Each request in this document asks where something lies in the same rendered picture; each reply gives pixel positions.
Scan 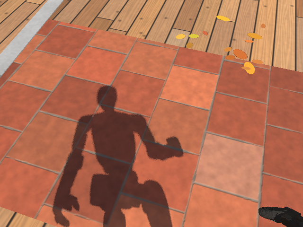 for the robot right hand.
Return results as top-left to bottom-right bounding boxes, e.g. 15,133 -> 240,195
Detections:
258,206 -> 303,227

